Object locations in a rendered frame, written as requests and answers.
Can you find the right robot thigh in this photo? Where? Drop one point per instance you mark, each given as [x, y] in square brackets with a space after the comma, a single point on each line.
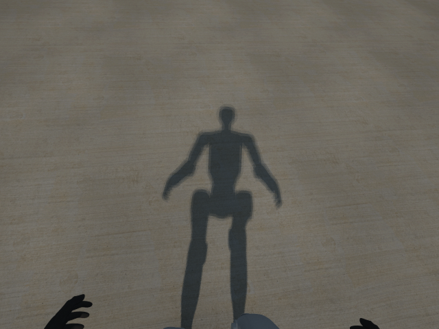
[253, 321]

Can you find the left robot hand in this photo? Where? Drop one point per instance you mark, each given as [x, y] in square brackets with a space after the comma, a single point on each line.
[65, 314]

